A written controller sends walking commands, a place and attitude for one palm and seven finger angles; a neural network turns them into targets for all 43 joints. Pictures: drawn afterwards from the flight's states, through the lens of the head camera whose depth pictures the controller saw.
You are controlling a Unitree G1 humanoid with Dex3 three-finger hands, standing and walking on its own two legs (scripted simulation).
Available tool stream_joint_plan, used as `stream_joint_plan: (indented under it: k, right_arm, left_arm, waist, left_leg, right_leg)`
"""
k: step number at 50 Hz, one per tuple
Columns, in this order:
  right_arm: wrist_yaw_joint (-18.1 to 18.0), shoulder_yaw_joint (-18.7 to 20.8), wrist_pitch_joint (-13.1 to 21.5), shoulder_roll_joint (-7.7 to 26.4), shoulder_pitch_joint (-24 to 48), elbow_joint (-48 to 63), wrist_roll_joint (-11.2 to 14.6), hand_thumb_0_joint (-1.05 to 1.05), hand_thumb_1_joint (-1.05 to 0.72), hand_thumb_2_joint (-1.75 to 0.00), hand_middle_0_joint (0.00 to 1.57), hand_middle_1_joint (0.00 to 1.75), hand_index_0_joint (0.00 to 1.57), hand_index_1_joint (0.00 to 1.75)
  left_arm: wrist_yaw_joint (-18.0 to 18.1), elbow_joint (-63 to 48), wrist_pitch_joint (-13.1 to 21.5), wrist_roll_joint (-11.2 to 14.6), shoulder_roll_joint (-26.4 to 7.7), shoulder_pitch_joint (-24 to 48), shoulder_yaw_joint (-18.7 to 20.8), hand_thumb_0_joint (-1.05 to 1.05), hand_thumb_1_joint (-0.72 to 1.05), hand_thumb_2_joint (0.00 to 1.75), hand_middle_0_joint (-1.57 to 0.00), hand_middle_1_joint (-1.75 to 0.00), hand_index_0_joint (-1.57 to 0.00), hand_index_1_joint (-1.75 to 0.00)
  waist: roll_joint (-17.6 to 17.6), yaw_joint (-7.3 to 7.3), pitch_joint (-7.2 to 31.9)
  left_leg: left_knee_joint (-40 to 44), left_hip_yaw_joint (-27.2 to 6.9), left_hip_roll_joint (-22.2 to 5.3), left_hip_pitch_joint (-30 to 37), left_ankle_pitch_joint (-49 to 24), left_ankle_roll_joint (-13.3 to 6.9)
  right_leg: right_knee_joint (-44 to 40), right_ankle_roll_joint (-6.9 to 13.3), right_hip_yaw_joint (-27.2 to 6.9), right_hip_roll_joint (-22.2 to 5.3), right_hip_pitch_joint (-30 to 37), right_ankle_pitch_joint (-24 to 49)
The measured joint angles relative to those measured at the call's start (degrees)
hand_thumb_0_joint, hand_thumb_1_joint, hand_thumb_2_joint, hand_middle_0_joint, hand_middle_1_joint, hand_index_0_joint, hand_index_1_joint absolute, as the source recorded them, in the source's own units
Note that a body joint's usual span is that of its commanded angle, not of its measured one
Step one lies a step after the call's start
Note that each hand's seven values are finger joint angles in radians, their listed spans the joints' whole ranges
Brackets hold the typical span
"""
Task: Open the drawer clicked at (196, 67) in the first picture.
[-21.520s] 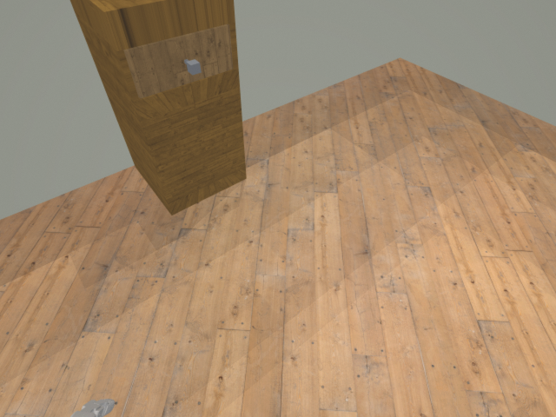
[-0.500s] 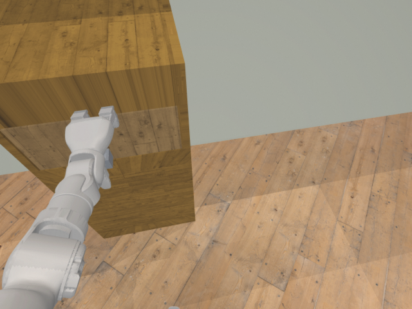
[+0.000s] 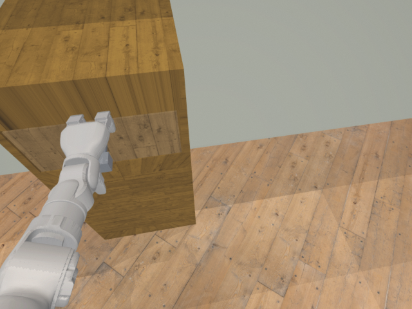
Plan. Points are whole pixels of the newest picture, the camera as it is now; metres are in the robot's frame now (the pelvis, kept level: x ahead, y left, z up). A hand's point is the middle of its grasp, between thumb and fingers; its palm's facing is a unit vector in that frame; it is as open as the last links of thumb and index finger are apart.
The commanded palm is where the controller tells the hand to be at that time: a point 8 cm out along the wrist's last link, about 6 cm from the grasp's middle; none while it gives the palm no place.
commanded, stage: re-aim the fingers above the handle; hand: left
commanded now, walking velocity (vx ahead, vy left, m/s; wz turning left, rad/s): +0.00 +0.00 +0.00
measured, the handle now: (103, 156) +0.48 +0.25 -0.04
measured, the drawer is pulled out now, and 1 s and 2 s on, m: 0.00 0.00 0.00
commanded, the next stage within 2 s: lower the fingers behind the handle in 0.24 s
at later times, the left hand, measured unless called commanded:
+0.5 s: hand (93, 155) +0.44 +0.25 +0.02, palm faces -0.02 -0.04 -1.00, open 13.8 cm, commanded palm +0.42 +0.24 +0.07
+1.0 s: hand (100, 160) +0.44 +0.24 -0.01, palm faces -0.02 -0.01 -1.00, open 13.7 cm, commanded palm +0.42 +0.24 +0.04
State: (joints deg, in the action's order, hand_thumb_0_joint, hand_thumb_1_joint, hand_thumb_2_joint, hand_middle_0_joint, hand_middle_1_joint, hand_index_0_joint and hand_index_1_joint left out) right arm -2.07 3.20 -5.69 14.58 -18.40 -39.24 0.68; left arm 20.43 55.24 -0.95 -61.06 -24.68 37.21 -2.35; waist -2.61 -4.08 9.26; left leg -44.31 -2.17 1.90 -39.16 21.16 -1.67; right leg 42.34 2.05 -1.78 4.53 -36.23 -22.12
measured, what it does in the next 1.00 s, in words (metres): stands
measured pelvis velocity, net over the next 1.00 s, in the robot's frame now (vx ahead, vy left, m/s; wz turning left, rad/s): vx -0.01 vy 0.01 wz -0.01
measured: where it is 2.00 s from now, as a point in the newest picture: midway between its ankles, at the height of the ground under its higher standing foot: outside the picture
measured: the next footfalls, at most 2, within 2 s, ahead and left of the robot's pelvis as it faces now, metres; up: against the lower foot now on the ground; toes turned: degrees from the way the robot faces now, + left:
none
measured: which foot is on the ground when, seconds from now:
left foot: down 0.00-1.00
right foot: down 0.00-1.00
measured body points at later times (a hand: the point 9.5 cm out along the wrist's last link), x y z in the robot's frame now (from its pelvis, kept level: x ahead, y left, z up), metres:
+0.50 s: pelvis +0.00 +0.01 +0.00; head +0.07 +0.01 +0.44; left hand +0.43 +0.25 +0.07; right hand +0.05 -0.26 -0.13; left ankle -0.01 +0.10 -0.71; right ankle -0.03 -0.10 -0.71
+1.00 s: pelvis -0.01 +0.01 -0.02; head +0.07 +0.02 +0.43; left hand +0.44 +0.24 +0.04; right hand +0.01 -0.25 -0.15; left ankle -0.01 +0.10 -0.71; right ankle -0.03 -0.10 -0.71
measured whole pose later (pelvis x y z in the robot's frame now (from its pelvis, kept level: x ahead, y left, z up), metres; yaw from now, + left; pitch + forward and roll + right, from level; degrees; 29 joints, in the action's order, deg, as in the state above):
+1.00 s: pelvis -0.01 +0.01 -0.02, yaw +0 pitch +20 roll -2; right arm -0.5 2.3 -5.5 13.5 -19.5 -41.4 -0.2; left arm 26.1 63.8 -5.0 -61.6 -23.1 43.2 -3.2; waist -2.8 -5.5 10.5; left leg -50.8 -1.9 2.1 -47.7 22.6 -2.6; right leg 48.0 1.0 -1.5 4.4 -44.3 -23.3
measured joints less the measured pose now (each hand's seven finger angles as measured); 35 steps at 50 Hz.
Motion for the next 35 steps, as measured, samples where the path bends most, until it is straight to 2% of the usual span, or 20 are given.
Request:
stream_joint_plan:
  k: [6, 12, 18, 22, 27, 35]
  right_arm:
    - [0.29, 0.05, -0.07, -0.06, 0.35, -0.56, -0.01, 0.0, -0.91, -0.9, 0.2, 0.3, 0.2, 0.3]
    - [0.32, -0.15, -0.45, -0.44, -0.01, -0.86, 0.13, 0.0, -0.91, -0.9, 0.2, 0.3, 0.2, 0.3]
    - [0.07, -0.25, -0.51, -0.59, -0.35, -0.43, 0.17, 0.0, -0.91, -0.9, 0.2, 0.3, 0.2, 0.3]
    - [0.21, -0.01, -0.47, -0.46, -0.59, -0.36, -0.01, 0.0, -0.91, -0.9, 0.2, 0.3, 0.2, 0.3]
    - [0.9, 0.26, -0.41, -0.37, -0.75, -0.75, -0.2, 0.0, -0.91, -0.9, 0.2, 0.3, 0.2, 0.3]
    - [1.2, 0.14, 0.22, -1.0, -0.46, -1.31, -0.72, 0.0, -0.91, -0.9, 0.2, 0.3, 0.2, 0.3]
  left_arm:
    - [1.14, 0.25, -0.61, 0.36, -0.56, 0.29, 0.64, 0.0, -0.49, 0.3, -0.32, -1.2, -0.32, -1.2]
    - [-0.43, 0.37, -1.25, 1.22, -0.58, 0.0, 0.1, 0.0, -0.49, 0.3, -0.31, -1.2, -0.33, -1.21]
    - [-1.46, -0.23, 0.09, 0.96, -0.88, -0.44, 0.1, 0.0, -0.49, 0.3, -0.32, -1.2, -0.32, -1.21]
    - [-0.53, -0.61, 1.2, 0.49, -0.78, -0.59, 0.45, 0.0, -0.49, 0.3, -0.32, -1.2, -0.32, -1.2]
    - [0.98, 0.49, 0.74, 0.19, 0.23, -0.44, -0.02, 0.0, -0.49, 0.3, -0.32, -1.21, -0.32, -1.2]
    - [3.17, 2.47, 0.4, -0.83, 1.06, 0.87, 0.09, 0.0, -0.49, 0.3, -0.32, -1.2, -0.32, -1.2]
  waist:
    - [-0.18, 0.42, 0.07]
    - [-0.27, 0.43, 0.38]
    - [-0.11, 0.02, 0.19]
    - [-0.11, 0.14, 0.33]
    - [-0.23, 0.4, 0.73]
    - [0.05, -0.39, 0.6]
  left_leg:
    - [-0.47, -0.07, 0.02, -0.67, 0.3, 0.02]
    - [-0.08, -0.13, 0.02, -0.01, 0.36, -0.06]
    - [-0.14, -0.09, 0.07, 0.17, 0.44, -0.26]
    - [-0.75, 0.13, 0.15, -0.66, 0.61, -0.45]
    - [-1.93, 0.29, 0.32, -2.19, 0.9, -0.71]
    - [-4.28, 0.17, 0.45, -5.32, 1.32, -0.89]
  right_leg:
    - [0.49, 0.01, 0.1, 0.0, -0.66, -0.34]
    - [-0.17, -0.07, 0.13, -0.01, 0.13, -0.28]
    - [-0.39, -0.23, 0.09, -0.07, 0.45, -0.24]
    - [0.17, -0.43, -0.08, -0.14, -0.38, -0.37]
    - [1.31, -0.72, -0.13, -0.29, -1.88, -0.68]
    - [3.45, -0.97, 0.18, -0.34, -4.81, -1.12]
